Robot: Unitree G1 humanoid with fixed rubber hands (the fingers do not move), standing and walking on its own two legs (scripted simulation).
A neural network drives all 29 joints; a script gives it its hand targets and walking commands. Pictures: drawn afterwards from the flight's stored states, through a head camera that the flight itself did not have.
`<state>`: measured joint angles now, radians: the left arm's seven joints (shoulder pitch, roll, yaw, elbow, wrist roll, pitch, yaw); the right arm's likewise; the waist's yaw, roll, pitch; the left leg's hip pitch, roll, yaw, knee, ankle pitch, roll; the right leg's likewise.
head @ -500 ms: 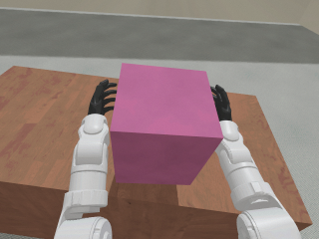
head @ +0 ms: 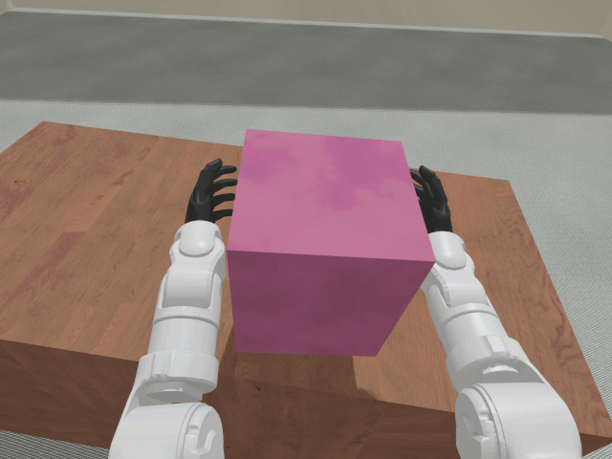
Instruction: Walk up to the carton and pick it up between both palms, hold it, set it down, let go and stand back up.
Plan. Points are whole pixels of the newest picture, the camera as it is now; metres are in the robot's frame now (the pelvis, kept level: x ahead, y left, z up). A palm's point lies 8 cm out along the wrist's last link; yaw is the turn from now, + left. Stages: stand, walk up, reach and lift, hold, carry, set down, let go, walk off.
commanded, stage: set down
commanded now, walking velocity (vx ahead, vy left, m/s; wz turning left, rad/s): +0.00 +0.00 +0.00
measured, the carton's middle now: (315, 250) +0.40 +0.02 +0.08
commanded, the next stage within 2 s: none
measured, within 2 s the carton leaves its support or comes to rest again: rests again in 1.48 s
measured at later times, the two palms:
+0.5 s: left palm (217, 238) +0.39 +0.16 +0.10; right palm (429, 235) +0.43 -0.14 +0.10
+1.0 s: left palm (226, 255) +0.39 +0.14 +0.07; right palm (430, 246) +0.43 -0.15 +0.08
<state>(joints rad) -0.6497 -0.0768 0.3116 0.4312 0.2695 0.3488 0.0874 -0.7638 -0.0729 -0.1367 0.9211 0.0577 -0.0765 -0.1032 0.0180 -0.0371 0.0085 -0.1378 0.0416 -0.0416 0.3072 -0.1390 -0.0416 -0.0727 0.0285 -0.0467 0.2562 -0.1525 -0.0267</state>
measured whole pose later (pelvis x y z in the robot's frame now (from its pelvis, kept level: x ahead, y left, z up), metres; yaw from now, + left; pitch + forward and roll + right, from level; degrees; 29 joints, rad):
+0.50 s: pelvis +0.00 -0.01 +0.00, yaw -2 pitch +5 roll +0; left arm -0.69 -0.12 0.40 0.60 0.29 0.21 0.11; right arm -0.82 -0.10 -0.21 1.04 -0.04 -0.14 -0.06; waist 0.09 -0.01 -0.02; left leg -0.24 0.07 0.00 0.27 -0.11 -0.06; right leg -0.22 0.05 -0.03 0.28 -0.14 -0.04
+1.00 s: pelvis +0.00 -0.01 +0.00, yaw -3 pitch +9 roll +0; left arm -0.70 -0.15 0.45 0.70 0.31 0.15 0.14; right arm -0.86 -0.10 -0.36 1.15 -0.16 -0.17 0.02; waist 0.11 -0.01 -0.07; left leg -0.34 0.08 0.02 0.27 -0.09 -0.06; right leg -0.32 0.05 -0.02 0.29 -0.12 -0.05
